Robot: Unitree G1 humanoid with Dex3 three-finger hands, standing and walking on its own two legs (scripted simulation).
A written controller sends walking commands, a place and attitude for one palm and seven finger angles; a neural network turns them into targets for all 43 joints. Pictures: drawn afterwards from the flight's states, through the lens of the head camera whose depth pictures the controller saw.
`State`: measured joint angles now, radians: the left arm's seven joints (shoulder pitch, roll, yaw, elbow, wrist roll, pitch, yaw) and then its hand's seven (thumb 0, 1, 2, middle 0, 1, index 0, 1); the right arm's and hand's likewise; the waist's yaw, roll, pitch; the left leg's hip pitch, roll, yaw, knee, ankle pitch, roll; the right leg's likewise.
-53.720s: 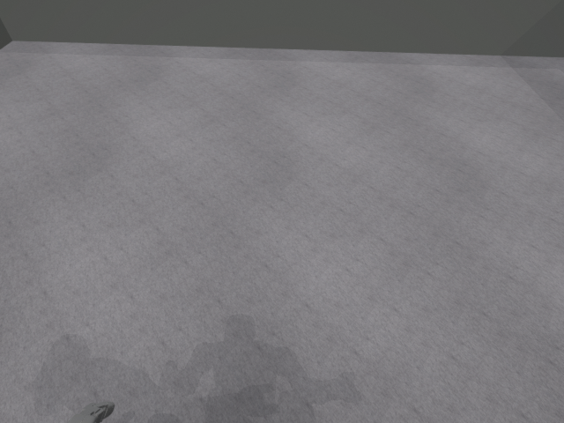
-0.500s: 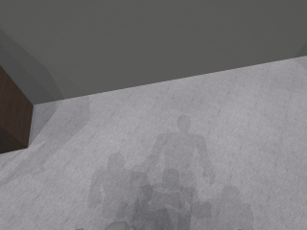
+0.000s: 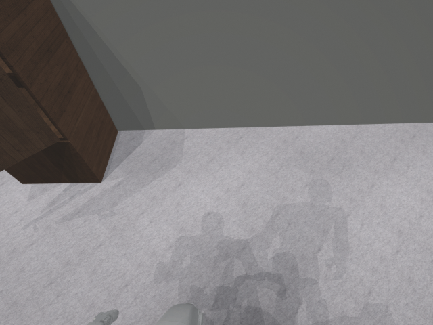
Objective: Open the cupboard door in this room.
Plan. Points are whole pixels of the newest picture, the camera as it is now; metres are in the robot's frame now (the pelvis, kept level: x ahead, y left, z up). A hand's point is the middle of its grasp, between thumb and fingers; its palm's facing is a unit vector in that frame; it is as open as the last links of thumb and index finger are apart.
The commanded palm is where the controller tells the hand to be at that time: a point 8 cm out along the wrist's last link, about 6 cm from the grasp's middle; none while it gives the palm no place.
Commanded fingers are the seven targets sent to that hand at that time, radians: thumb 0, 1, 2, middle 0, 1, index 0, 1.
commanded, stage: turn to face it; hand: left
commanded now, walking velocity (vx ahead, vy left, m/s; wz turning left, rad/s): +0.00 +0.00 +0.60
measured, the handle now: out of the picture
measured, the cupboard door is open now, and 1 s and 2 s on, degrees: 41 41 41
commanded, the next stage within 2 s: take the last steps up to it in 0.98 s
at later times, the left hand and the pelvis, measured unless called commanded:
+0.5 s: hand out of the picture +0.05 +0.25 -0.16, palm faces +0.32 -0.91 -0.26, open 7.4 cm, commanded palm none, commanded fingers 0.00 0.90 0.90 -0.20 -0.30 -0.20 -0.30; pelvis +0.03 +0.01 +0.00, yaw +17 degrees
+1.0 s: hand out of the picture -0.03 +0.17 -0.18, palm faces +0.58 -0.78 -0.22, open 7.4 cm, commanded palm none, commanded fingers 0.00 0.90 0.90 -0.20 -0.30 -0.20 -0.30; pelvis +0.06 -0.01 -0.01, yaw +35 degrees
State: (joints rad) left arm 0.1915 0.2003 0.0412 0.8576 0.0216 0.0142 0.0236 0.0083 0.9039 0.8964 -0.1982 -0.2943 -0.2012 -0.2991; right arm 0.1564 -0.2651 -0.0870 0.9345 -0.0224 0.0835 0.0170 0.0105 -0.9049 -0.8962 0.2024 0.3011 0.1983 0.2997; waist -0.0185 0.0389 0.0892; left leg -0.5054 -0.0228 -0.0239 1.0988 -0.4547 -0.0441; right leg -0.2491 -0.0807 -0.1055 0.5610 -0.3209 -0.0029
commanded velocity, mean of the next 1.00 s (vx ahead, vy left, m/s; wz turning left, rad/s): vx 0.00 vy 0.00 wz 0.50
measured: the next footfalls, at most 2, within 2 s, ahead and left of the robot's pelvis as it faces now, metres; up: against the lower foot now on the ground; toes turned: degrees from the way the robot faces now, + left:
left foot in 0.24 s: +0.05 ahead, +0.13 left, +0.00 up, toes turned +15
right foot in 0.64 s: +0.12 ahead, -0.13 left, +0.00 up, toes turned +21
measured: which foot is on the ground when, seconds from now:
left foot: up 0.00-0.22, down 0.24-0.64, up 0.66-0.96, down 0.98-1.00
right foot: down 0.00-0.24, up 0.26-0.62, down 0.64-0.98, up 1.00-1.00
